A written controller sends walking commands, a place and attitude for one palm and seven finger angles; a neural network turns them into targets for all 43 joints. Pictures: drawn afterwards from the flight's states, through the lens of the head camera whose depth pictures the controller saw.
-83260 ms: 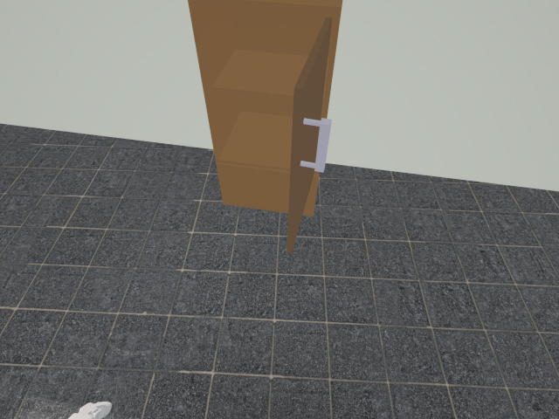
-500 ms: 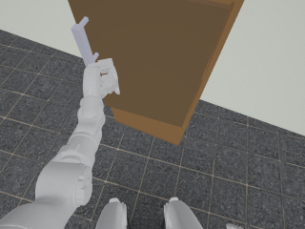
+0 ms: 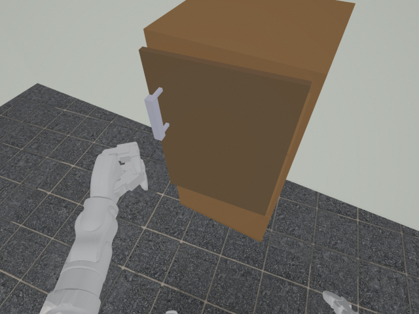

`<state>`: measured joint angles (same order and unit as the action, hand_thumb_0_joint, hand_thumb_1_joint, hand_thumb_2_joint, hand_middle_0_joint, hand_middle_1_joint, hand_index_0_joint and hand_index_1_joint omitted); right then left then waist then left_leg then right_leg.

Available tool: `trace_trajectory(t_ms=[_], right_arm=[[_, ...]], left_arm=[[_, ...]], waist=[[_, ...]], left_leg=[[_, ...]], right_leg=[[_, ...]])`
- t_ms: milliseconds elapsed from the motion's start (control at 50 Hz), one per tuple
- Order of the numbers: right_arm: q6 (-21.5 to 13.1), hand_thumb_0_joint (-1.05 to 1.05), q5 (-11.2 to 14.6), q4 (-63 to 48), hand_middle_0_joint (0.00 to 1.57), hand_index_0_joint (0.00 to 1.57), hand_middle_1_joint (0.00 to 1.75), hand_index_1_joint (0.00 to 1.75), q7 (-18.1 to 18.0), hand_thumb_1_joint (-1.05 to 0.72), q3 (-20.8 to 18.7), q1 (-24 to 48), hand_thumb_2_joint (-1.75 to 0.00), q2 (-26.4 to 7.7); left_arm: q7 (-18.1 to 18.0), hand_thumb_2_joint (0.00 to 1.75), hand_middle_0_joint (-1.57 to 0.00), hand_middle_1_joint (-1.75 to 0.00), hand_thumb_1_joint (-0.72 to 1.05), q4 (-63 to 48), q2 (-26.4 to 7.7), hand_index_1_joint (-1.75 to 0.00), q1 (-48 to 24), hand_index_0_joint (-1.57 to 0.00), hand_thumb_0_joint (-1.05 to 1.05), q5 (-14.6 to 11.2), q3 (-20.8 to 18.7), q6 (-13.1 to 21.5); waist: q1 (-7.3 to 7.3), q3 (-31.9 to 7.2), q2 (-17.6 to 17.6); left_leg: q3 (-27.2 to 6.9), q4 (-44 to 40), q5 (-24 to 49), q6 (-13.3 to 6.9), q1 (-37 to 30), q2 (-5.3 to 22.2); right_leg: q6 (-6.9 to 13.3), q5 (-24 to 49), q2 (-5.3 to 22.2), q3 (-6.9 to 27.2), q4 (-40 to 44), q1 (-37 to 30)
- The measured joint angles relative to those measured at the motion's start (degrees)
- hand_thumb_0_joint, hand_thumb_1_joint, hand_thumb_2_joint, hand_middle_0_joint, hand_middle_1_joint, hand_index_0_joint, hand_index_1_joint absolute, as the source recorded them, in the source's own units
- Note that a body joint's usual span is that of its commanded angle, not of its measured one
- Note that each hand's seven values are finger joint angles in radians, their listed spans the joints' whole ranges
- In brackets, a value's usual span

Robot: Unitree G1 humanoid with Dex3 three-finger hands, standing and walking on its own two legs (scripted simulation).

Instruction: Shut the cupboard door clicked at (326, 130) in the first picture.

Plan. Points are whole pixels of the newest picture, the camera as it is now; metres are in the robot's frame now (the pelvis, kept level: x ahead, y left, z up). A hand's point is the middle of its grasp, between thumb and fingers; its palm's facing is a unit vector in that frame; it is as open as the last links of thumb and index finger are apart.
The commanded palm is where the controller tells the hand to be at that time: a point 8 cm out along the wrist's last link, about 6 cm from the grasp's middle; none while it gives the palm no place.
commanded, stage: draw the hand back to the body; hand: left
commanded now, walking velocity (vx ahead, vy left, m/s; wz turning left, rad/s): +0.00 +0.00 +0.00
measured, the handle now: (159, 114) +0.63 +0.15 -0.01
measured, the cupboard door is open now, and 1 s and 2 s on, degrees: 5 5 5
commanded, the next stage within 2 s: step back with the hand held close in 1.08 s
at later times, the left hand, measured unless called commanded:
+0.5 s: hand (38, 204) +0.25 +0.24 +0.16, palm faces +0.32 -0.89 -0.32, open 4.6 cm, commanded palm +0.21 +0.29 +0.18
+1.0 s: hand out of the picture +0.20 +0.27 +0.20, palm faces +0.47 -0.80 -0.38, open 7.4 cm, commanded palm +0.15 +0.31 +0.22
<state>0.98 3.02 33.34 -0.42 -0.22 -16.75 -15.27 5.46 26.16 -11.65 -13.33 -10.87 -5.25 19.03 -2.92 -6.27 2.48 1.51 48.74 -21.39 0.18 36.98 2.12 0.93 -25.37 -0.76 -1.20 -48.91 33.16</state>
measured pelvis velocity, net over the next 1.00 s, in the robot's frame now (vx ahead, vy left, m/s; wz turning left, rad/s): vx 0.02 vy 0.01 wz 0.02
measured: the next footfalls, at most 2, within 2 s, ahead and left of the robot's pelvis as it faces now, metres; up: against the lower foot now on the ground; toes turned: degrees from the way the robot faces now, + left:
none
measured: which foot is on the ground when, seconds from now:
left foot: down 0.00-1.00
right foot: down 0.00-1.00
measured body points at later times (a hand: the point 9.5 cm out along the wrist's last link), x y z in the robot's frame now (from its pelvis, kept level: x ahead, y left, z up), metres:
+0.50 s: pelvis +0.03 +0.01 +0.04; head +0.01 -0.01 +0.49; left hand +0.23 +0.29 +0.18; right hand +0.23 -0.18 -0.04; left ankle +0.03 +0.12 -0.70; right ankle -0.01 -0.11 -0.70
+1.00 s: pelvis +0.02 +0.01 +0.04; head -0.01 -0.02 +0.49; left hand +0.17 +0.31 +0.22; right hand +0.21 -0.21 -0.04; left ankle +0.03 +0.12 -0.70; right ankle -0.01 -0.11 -0.70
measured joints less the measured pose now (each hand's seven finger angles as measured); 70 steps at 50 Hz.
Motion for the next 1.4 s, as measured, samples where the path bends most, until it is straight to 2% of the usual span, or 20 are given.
trace_trajectory(t_ms=[20,120,220,320,420,600,780,940,1040,1160,1240,1320,1400], right_arm=[[-0.2,0.01,0.1,-0.5,0.2,0.2,0.3,0.3,-0.1,-0.91,0.1,0.8,-0.9,-0.1],[1.7,0.01,0.3,-2.3,0.19,0.2,0.3,0.3,-2.7,-0.91,0.4,4.6,-0.9,1.1],[1.8,0.01,0.1,-2.9,0.19,0.2,0.3,0.3,-4.3,-0.91,1.8,7.0,-0.9,2.0],[0.7,0.01,-0.5,-2.6,0.2,0.2,0.3,0.3,-4.2,-0.91,3.3,8.1,-0.9,2.7],[-0.3,0.01,-1.3,-1.7,0.2,0.21,0.3,0.3,-3.7,-0.9,4.2,7.9,-0.9,3.4],[-1.8,0.01,-1.9,0.7,0.2,0.21,0.3,0.3,-3.1,-0.9,3.6,5.9,-0.9,3.0],[-3.8,0.01,-1.7,2.4,0.2,0.21,0.3,0.3,-3.3,-0.9,1.7,4.4,-0.9,1.7],[-5.0,0.01,-1.8,3.0,0.2,0.2,0.3,0.3,-3.9,-0.9,1.4,4.9,-0.9,1.4],[-6.1,0.01,-1.9,3.0,0.2,0.2,0.3,0.3,-4.1,-0.9,1.6,5.1,-0.9,2.0],[-6.5,0.01,-1.9,2.8,0.2,0.2,0.3,0.3,-3.9,-0.9,1.7,5.1,-0.9,2.3],[-5.9,0.01,-1.8,2.6,0.2,0.2,0.3,0.3,-3.8,-0.9,1.7,5.0,-0.9,2.2],[-4.3,0.01,-2.0,2.1,0.2,0.21,0.3,0.3,-3.6,-0.9,1.3,5.4,-0.9,1.4],[-2.6,0.01,-2.1,1.9,0.2,0.21,0.3,0.3,-4.0,-0.9,0.1,5.9,-0.9,0.8]], left_arm=[[0.5,0.9,-1.28,-1.47,0.9,-1.5,-0.1,-1.47,1.3,-1.27,0.02,-0.4,0.0,-0.8],[-4.6,0.9,-1.2,-1.38,0.89,-12.4,-2.2,-1.38,10.3,-1.19,0.02,4.3,2.5,-8.2],[-8.2,0.9,-1.09,-1.26,0.89,-20.6,-3.4,-1.26,16.8,-1.08,0.02,6.2,2.9,-13.8],[-9.8,0.9,-0.96,-1.12,0.89,-27.5,-4.1,-1.12,21.5,-0.95,0.02,6.7,1.4,-17.0],[-10.3,0.9,-0.82,-0.97,0.89,-33.8,-4.9,-0.97,26.8,-0.82,0.02,6.8,-1.3,-18.1],[-11.0,0.9,-0.58,-0.7,0.89,-42.4,-7.3,-0.7,35.0,-0.57,0.02,6.6,-8.5,-18.6],[-11.6,0.9,-0.34,-0.44,0.89,-48.0,-9.5,-0.44,41.2,-0.34,0.02,6.1,-15.5,-16.3],[-11.7,0.9,-0.24,-0.33,0.89,-45.5,-7.1,-0.33,39.0,-0.23,0.02,6.4,-13.7,-16.0],[-11.5,0.9,-0.22,-0.31,0.89,-46.4,-7.5,-0.31,39.4,-0.21,0.02,6.5,-13.1,-15.4],[-11.2,0.9,-0.21,-0.3,0.89,-46.8,-8.4,-0.3,39.5,-0.21,0.02,6.2,-14.2,-14.6],[-11.0,0.9,-0.21,-0.3,0.89,-46.3,-8.3,-0.3,39.5,-0.21,0.02,6.2,-14.7,-14.4],[-11.3,0.9,-0.21,-0.3,0.89,-46.4,-8.7,-0.3,40.6,-0.21,0.02,6.7,-15.8,-11.7],[-11.5,0.9,-0.21,-0.3,0.89,-47.2,-9.3,-0.3,42.4,-0.21,0.02,6.7,-15.8,-10.2]], waist=[[0.23,0.1,0.0],[1.68,1.4,-0.2],[3.37,2.8,0.2],[4.81,4.2,0.6],[5.56,4.8,0.9],[6.23,5.2,1.6],[6.66,4.8,2.4],[6.72,5.6,2.0],[6.26,5.6,1.6],[6.07,5.7,1.7],[5.99,5.7,1.9],[4.9,4.5,2.7],[4.18,4.5,2.3]], left_leg=[[0.1,-0.6,0.1,-0.1,-1.0,-0.1],[0.9,-7.1,2.1,-0.3,-9.1,-0.8],[0.7,-13.6,4.4,-0.6,-16.7,-1.4],[0.4,-18.6,6.2,-0.8,-22.4,-1.9],[0.4,-22.1,7.3,-1.0,-26.0,-2.2],[0.4,-24.1,7.9,-1.1,-28.5,-2.3],[0.4,-23.9,8.0,-1.1,-28.8,-2.2],[0.1,-24.5,9.1,-1.0,-29.0,-2.2],[0.3,-24.6,9.1,-0.7,-29.4,-1.7],[0.4,-24.8,9.3,-0.5,-29.6,-1.4],[0.3,-24.6,9.4,-0.5,-28.9,-1.2],[-0.4,-21.8,8.5,-0.7,-24.5,-0.7],[0.3,-21.8,8.8,-1.2,-22.6,-1.4]], right_leg=[[-0.1,0.1,0.1,0.1,0.6,-1.0],[-0.5,2.0,0.6,0.9,6.5,-8.6],[-0.8,4.5,1.1,0.5,13.7,-16.6],[-1.1,6.6,1.5,0.1,19.3,-22.7],[-1.3,8.0,1.7,0.1,23.1,-26.5],[-1.4,8.9,1.7,0.0,25.8,-29.3],[-1.5,9.0,1.6,0.1,25.7,-29.7],[-1.2,9.5,1.6,-0.2,25.5,-29.6],[-1.0,9.9,1.1,0.0,25.9,-30.0],[-0.8,10.3,0.8,0.2,26.3,-30.2],[-0.8,10.5,0.6,0.0,26.6,-29.8],[-0.9,11.0,0.1,-0.6,26.6,-26.8],[-1.6,10.8,0.9,0.0,25.3,-24.2]])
